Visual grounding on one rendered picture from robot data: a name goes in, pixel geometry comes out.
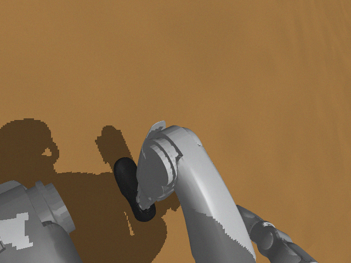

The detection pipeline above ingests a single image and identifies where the right robot foot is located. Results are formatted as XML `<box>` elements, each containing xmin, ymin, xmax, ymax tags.
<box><xmin>114</xmin><ymin>157</ymin><xmax>156</xmax><ymax>222</ymax></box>

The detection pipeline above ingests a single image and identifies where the right robot hand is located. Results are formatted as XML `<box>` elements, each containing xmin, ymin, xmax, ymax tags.
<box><xmin>236</xmin><ymin>205</ymin><xmax>264</xmax><ymax>237</ymax></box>

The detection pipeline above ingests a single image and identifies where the right robot arm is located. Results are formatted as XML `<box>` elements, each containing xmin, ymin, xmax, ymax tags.
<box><xmin>250</xmin><ymin>221</ymin><xmax>318</xmax><ymax>263</ymax></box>

